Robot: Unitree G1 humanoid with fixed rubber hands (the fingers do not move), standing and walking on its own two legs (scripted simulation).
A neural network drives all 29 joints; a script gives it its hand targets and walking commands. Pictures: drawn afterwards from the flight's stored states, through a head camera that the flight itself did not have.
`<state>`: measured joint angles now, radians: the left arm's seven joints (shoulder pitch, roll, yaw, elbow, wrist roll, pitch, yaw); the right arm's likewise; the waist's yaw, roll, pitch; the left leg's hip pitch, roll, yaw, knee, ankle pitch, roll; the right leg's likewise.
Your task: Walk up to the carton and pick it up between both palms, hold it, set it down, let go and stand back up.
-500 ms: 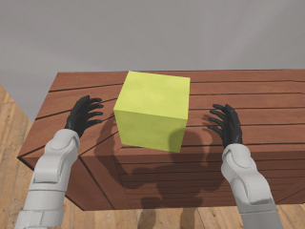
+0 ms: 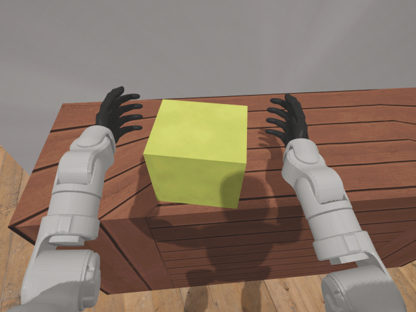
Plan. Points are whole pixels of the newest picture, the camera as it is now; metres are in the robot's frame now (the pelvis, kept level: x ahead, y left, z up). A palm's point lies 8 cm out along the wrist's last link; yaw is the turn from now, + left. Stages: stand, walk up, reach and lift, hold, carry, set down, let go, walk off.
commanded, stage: reach and lift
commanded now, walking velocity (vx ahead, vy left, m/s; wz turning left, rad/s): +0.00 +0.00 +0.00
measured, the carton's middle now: (200, 154) +0.43 +0.05 +0.03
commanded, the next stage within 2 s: none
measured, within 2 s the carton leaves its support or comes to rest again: neither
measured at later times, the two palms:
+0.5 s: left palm (111, 127) +0.43 +0.23 +0.12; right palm (291, 135) +0.41 -0.13 +0.12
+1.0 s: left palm (111, 136) +0.43 +0.24 +0.08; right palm (278, 144) +0.42 -0.11 +0.09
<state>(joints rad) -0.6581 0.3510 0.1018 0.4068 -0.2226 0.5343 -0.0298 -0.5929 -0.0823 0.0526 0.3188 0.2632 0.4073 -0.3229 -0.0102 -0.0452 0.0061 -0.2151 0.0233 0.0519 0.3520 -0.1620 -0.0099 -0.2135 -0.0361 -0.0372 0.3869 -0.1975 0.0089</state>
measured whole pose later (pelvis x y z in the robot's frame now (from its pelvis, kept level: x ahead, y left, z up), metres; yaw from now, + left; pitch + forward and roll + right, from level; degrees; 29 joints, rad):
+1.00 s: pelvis +0.02 +0.02 -0.01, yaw -1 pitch +6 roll -2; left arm -0.87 0.33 0.00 1.28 -0.22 -0.15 0.00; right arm -0.79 -0.05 0.02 1.10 0.23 -0.06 -0.20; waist -0.02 -0.05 -0.10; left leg -0.35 0.06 0.05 0.51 -0.26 -0.01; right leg -0.27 0.00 -0.04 0.39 -0.21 0.01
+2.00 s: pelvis +0.01 +0.01 +0.00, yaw +0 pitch +6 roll -1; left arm -0.84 0.15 0.39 1.21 0.17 -0.17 -0.05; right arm -0.73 0.19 -0.46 1.02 -0.36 -0.18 -0.21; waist -0.01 -0.05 -0.09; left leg -0.32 0.04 0.04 0.43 -0.21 -0.01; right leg -0.28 -0.02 -0.04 0.38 -0.20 0.02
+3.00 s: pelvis +0.00 +0.01 +0.00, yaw +0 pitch +6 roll -1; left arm -0.80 0.10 0.41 1.15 0.20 -0.25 -0.04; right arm -0.70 0.18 -0.47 1.08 -0.34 -0.38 -0.24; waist 0.01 -0.05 -0.07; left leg -0.32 0.04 0.04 0.39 -0.17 -0.01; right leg -0.28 -0.02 -0.04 0.34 -0.16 0.02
